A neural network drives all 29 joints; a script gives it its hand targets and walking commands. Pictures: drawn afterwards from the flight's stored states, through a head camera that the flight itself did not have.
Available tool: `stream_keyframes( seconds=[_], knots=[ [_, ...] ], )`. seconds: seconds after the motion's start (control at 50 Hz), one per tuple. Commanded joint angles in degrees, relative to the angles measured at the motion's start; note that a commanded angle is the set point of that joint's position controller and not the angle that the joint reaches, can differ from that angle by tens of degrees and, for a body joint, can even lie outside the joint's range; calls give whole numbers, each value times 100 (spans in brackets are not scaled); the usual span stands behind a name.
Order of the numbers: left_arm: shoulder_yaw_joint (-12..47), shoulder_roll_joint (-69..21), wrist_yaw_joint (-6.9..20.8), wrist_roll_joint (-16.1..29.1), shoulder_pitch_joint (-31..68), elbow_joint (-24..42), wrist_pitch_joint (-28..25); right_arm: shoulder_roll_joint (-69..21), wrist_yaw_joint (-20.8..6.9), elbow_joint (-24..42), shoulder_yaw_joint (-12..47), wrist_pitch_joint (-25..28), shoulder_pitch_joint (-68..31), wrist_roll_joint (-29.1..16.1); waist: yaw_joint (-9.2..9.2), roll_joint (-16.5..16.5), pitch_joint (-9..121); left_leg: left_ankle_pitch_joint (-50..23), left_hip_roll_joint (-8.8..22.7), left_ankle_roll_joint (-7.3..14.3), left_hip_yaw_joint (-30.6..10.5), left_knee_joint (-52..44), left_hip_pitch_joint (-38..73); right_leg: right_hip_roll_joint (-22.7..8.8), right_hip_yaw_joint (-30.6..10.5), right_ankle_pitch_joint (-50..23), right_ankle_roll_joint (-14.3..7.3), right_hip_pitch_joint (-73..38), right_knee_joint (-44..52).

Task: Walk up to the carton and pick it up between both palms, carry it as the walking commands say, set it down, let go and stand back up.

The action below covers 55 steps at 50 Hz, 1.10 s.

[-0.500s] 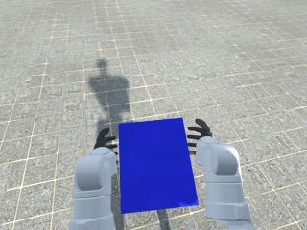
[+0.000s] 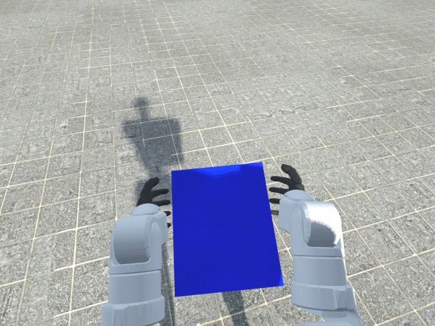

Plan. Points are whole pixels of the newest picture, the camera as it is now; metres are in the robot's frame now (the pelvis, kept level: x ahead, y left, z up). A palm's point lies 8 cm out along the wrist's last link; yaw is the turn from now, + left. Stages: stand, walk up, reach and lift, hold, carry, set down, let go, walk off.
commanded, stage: carry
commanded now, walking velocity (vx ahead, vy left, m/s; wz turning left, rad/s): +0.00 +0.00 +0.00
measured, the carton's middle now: (222, 230) +0.33 -0.01 -0.02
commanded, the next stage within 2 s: none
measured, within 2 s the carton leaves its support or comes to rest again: neither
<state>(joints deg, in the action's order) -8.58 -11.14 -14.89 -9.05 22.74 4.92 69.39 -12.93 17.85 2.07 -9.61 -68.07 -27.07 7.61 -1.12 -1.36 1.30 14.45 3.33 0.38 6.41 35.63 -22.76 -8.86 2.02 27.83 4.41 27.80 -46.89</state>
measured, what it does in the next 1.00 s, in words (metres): steps on the spot: right foot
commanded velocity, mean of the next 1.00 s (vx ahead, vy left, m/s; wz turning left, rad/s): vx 0.00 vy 0.00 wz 0.00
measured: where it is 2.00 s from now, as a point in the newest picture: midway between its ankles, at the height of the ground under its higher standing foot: outside the picture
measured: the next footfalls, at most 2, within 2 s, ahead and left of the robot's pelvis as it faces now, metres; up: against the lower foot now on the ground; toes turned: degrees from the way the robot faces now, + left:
right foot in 0.28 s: -0.01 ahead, -0.08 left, +0.00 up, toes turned -7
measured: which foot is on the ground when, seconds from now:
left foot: down 0.00-1.00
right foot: up 0.00-0.26, down 0.28-1.00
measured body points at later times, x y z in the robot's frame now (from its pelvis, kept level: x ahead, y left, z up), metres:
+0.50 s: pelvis -0.05 +0.05 +0.01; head -0.06 +0.04 +0.46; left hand +0.26 +0.15 +0.09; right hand +0.25 -0.11 +0.10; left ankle +0.04 +0.12 -0.72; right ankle -0.05 -0.08 -0.72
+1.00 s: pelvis -0.05 +0.03 +0.01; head -0.05 +0.02 +0.46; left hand +0.27 +0.14 +0.09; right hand +0.27 -0.11 +0.10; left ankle +0.04 +0.12 -0.72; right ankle -0.05 -0.08 -0.72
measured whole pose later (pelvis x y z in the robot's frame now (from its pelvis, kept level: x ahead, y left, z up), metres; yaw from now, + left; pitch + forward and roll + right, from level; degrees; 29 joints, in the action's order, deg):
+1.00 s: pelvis -0.05 +0.03 +0.01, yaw -1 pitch +3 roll +0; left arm -7.0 -11.2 -18.4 -6.2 22.9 2.5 70.4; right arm -12.1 16.9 2.2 -9.9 -68.8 -25.2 8.5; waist -0.7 1.0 4.1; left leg 6.0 1.5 2.9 8.6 25.9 -22.9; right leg -1.7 6.4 15.7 -1.0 17.6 -30.5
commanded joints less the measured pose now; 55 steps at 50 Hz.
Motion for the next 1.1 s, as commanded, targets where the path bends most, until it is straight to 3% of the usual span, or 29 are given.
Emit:
stream_keyframes(
  seconds=[0.0,0.02,0.04,0.14,0.18,0.22,0.24,0.26,0.28,0.3,0.32,0.38,0.44,0.52,0.7,1.08],
  knots=[
    [3850,-6166,2082,2760,3565,588,-128,-6220,-2567,-317,3217,-117,-2294,-2388,59,1217,1919,-1864,1430,747,-1337,-1375,1388,296,-39,266,-92,291,-1285],
    [3971,-6212,2077,2898,3761,750,-128,-6166,-2522,-119,3174,-60,-2371,-2384,52,1366,1998,-1486,1314,758,-1134,-1398,1465,286,15,24,-110,430,-1268],
    [4050,-6230,2069,3014,3877,827,-111,-6146,-2473,22,3138,-27,-2426,-2350,50,1302,2063,-1376,1214,755,-995,-1402,1574,323,63,-95,-107,384,-1107],
    [3951,-6162,2082,3090,3362,466,42,-5928,-2338,138,3078,-20,-2174,-2108,27,1073,2250,-1064,1460,881,-1423,-1699,2027,531,120,0,-175,-31,82],
    [3849,-6174,2097,3023,3178,283,70,-5902,-2339,110,3106,-38,-2110,-2071,38,1081,2287,-1163,1459,794,-1445,-1766,1995,633,204,-80,-240,-468,799],
    [3755,-6211,2104,2954,2990,151,70,-5894,-2346,126,3169,-65,-2139,-2091,111,920,2349,-1284,1276,561,-1234,-1630,1905,695,477,-714,-268,-1165,2014],
    [3734,-6238,2105,2931,2914,109,66,-5889,-2354,115,3188,-80,-2121,-2108,132,826,2396,-1286,1169,374,-1140,-1546,1734,606,494,-1241,-268,-1656,2571],
    [3733,-6265,2109,2940,2910,122,60,-5919,-2361,108,3228,-90,-2115,-2132,106,683,2429,-1233,1015,183,-1067,-1420,1488,310,215,-1423,-316,-2055,2748],
    [3670,-6279,2113,2854,2833,20,29,-5930,-2388,155,3329,-105,-2191,-2171,53,146,2224,-759,648,-85,-790,-1432,1221,-136,-339,-1197,-457,-1896,2702],
    [3630,-6249,2128,2811,2801,29,-19,-5986,-2405,265,3476,-110,-2390,-2295,50,-218,1955,-454,410,-121,-528,-1284,1197,-382,-550,-916,-547,-1459,2851],
    [3629,-6230,2128,2812,2825,113,-46,-6017,-2425,391,3592,-112,-2555,-2407,52,-289,1779,-421,356,-87,-473,-1210,1214,-436,-502,-630,-553,-1185,2934],
    [3566,-6099,2062,2716,2822,147,-71,-6063,-2517,331,3690,-196,-2668,-2603,48,-220,1713,-399,507,-8,-723,-1354,1248,-199,-149,-514,-474,-933,2681],
    [3540,-6061,2008,2676,2904,187,-86,-6050,-2591,63,3585,-272,-2593,-2642,68,194,1787,194,833,68,-1192,-1870,1016,82,30,-847,-453,-1101,2118],
    [3580,-6098,2003,2765,3205,239,-74,-6083,-2610,-222,3396,-287,-2587,-2564,86,430,1786,736,873,68,-1134,-2047,883,158,54,-823,-513,-1064,2025],
    [3654,-6201,2088,2984,3440,190,-17,-6152,-2478,-168,3275,-190,-2610,-2374,55,223,1981,-29,626,58,-816,-1532,1300,6,-273,-907,-552,-788,2385],
    [3607,-6061,2048,2786,3207,226,-128,-6112,-2524,-131,3444,-127,-2477,-2475,63,149,2172,-1311,570,154,-731,-1120,1289,-5,-323,-1838,-633,-1199,2146]
  ],
)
